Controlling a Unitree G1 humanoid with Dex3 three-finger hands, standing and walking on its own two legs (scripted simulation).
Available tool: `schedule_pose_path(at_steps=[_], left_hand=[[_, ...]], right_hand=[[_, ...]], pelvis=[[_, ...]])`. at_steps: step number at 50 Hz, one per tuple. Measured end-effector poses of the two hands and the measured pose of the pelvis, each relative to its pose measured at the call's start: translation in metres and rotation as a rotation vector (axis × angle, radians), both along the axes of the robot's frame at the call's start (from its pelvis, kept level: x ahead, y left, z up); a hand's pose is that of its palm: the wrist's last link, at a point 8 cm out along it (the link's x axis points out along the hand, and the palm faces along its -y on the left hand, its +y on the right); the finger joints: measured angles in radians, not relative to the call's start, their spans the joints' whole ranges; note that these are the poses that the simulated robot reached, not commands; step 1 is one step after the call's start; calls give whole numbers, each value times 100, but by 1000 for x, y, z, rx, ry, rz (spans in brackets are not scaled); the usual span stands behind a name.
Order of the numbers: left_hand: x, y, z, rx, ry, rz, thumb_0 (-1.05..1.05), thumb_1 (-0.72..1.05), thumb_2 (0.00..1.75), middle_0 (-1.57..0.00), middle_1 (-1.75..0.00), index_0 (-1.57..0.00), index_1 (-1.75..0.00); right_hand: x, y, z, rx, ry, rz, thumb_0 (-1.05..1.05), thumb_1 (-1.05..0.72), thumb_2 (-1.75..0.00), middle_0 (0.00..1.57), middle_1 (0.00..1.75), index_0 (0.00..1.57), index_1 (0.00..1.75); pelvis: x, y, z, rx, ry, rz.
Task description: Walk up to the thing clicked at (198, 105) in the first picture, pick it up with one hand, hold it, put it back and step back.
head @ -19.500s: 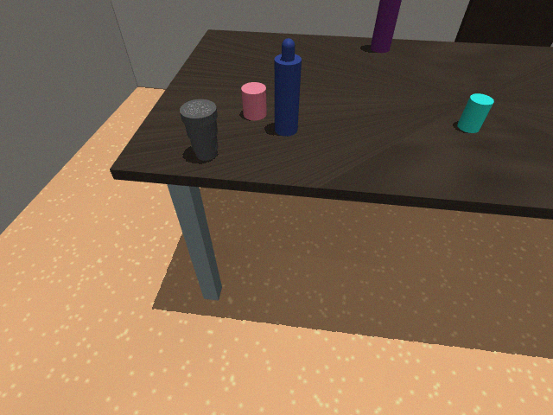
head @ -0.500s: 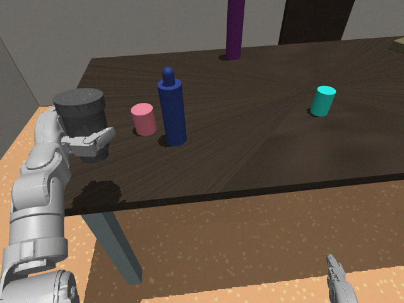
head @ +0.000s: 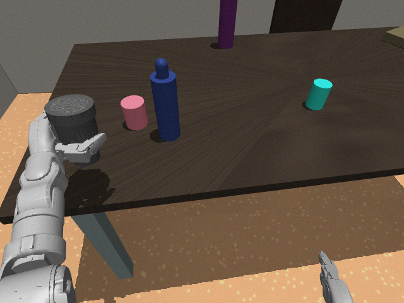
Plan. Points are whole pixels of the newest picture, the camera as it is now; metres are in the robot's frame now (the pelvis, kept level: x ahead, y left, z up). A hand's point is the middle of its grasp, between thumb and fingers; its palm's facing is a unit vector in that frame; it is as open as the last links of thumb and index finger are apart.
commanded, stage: crouch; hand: left
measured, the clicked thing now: (79, 133) +0.43 +0.23 +0.15
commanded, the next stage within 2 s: lower in 0.20 s
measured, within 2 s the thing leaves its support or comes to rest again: neither
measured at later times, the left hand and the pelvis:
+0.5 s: hand (86, 145) +0.44 +0.23 +0.10, palm faces +0.25 -0.97 +0.01, open 9.9 cm; pelvis +0.00 +0.00 -0.01, yaw +0 degrees
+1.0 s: hand (92, 161) +0.45 +0.24 +0.05, palm faces +0.23 -0.97 -0.01, open 9.9 cm; pelvis +0.01 +0.00 -0.03, yaw -1 degrees
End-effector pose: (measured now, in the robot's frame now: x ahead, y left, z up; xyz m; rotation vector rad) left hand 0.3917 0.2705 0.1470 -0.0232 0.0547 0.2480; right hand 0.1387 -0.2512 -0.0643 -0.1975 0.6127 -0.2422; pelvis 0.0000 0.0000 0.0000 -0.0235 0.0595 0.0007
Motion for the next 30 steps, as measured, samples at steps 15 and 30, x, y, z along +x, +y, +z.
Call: schedule_pose_path(at_steps=[15, 30], left_hand=[[6, 11, -23, 11, 6, 12, -11, -35, 108, -83, -111, -70, -105], [15, 9, -63, 12, 38, 2, -11, -35, 108, -83, -111, -70, -105]], right_hand=[[5, 1, 0, 8, 41, 0, -1, 52, -6, 5, 5, 5, 5], [2, -1, -10, -4, 91, -12, -1, 50, -6, 5, 5, 5, 5]], pelvis=[[5, -1, -2, -3, 34, -2], [2, -1, -13, -10, 91, -8]])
